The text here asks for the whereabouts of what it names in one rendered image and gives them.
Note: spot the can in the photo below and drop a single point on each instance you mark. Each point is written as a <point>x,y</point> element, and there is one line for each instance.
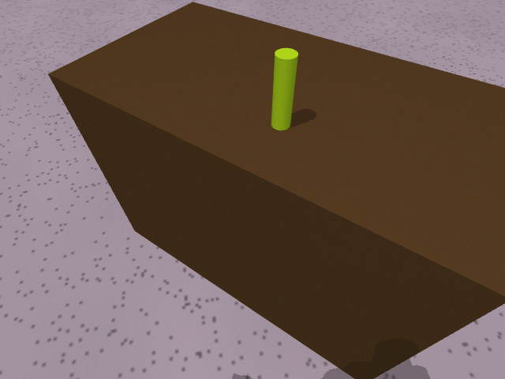
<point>285,69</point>

